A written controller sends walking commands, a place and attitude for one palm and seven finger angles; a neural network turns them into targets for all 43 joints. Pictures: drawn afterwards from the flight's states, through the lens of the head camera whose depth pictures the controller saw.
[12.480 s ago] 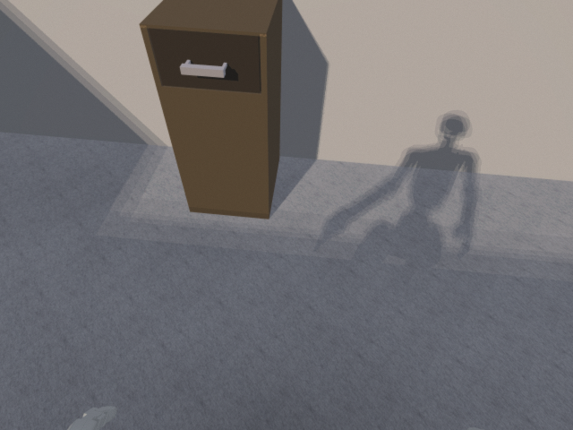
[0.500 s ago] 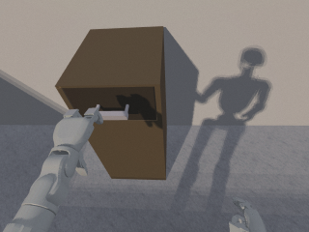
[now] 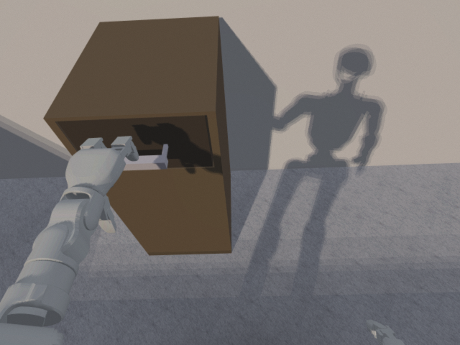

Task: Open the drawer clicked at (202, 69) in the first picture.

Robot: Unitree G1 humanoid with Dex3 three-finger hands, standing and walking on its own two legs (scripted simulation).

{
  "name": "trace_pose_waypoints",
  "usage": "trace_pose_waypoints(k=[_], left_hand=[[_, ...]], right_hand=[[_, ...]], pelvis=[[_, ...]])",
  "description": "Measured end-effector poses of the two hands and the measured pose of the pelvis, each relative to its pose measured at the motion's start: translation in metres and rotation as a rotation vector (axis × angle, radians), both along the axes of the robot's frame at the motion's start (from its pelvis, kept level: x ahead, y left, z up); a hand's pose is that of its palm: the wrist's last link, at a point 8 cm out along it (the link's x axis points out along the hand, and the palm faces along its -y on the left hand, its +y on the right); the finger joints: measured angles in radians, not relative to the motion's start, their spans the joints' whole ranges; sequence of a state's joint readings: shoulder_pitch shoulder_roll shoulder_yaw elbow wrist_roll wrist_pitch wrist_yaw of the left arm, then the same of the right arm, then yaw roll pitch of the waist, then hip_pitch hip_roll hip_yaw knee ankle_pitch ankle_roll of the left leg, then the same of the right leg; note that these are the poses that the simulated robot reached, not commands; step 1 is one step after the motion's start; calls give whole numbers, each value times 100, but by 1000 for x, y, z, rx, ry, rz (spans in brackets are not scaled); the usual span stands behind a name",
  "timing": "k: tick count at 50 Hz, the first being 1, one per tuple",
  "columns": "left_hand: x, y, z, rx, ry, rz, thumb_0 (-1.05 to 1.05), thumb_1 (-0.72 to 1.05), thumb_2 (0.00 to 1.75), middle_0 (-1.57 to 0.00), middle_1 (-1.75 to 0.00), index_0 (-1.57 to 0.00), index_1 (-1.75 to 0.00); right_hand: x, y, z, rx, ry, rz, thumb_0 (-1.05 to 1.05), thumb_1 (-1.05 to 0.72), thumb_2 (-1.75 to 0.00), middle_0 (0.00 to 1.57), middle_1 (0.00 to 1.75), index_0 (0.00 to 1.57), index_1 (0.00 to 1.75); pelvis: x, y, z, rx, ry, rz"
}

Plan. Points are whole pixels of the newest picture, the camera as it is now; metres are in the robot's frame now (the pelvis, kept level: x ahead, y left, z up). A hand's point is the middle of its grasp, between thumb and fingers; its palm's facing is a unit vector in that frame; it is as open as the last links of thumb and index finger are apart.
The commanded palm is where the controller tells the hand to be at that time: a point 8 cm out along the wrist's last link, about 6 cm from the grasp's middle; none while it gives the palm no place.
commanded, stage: move the hooked fingers above the handle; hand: left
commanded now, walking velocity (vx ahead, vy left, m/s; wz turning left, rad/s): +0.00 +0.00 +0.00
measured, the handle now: (140, 155) +0.51 +0.26 -0.03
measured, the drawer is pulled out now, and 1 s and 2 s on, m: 0.00 0.00 0.00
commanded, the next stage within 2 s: none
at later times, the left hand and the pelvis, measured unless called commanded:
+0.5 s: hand (115, 165) +0.43 +0.27 +0.04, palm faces -0.01 -0.03 -1.00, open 13.8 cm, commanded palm +0.41 +0.27 +0.10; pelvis +0.00 +0.03 -0.01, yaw -1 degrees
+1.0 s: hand (125, 156) +0.47 +0.27 +0.02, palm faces -0.05 -0.03 -1.00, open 13.7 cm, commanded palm +0.45 +0.27 +0.08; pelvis +0.00 +0.03 -0.01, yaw -1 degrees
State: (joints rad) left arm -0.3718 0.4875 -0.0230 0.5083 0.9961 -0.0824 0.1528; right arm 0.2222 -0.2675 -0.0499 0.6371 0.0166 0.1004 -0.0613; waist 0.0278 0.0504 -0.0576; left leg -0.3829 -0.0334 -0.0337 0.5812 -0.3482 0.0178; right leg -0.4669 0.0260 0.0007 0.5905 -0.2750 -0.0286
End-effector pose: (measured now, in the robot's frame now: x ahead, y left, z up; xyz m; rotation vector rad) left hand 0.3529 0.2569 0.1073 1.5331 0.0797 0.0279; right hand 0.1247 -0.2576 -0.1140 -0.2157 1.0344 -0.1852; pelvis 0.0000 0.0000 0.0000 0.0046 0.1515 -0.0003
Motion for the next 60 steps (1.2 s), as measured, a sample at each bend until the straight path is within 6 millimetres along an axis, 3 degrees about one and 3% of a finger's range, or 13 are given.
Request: trace_pose_waypoints(k=[9, 20, 32, 39, 45, 52, 60], left_hand=[[22, 17, -6, 18, 9, 57, 0, -49, 30, -32, -120, -32, -120], [46, 9, -15, -14, -5, -39, 0, -49, 30, -32, -120, -32, -120], [67, 16, -25, 15, 30, 29, 0, -49, 30, -32, -120, -32, -120], [82, 7, -30, 2, 32, -16, 0, -49, 30, -32, -120, -32, -120], [96, 10, -29, 18, 6, 11, 0, -49, 30, -33, -121, -33, -121], [94, 11, -33, 10, 45, 47, 0, -49, 30, -34, -122, -33, -122], [91, 11, -35, 10, 48, 13, 0, -49, 30, -33, -121, -33, -121]], right_hand=[[-25, 9, -8, 13, 64, -42, 1, -90, -90, 20, 30, 20, 30], [-39, 21, -8, -3, 104, -62, 1, -90, -89, 20, 30, 20, 30], [-59, 32, -16, 25, 175, -73, 1, -90, -89, 20, 30, 20, 30], [-75, 26, -15, -3, 212, -94, 1, -90, -89, 20, 30, 20, 30], [-93, 16, -17, -19, 257, -115, 1, -90, -89, 20, 30, 20, 30], [-107, 11, -19, -12, 298, -135, 1, -90, -89, 20, 30, 20, 30], [-105, 6, -15, -31, 281, -143, 1, -90, -89, 20, 30, 20, 30]], pelvis=[[2, 11, -2, -7, 34, -7], [5, 26, -6, -17, 62, -9], [5, 33, -9, -24, 94, -9], [4, 31, -11, -25, 111, -9], [3, 29, -15, -26, 144, -14], [4, 25, -14, -24, 148, -22], [2, 21, -13, -24, 145, -19]])
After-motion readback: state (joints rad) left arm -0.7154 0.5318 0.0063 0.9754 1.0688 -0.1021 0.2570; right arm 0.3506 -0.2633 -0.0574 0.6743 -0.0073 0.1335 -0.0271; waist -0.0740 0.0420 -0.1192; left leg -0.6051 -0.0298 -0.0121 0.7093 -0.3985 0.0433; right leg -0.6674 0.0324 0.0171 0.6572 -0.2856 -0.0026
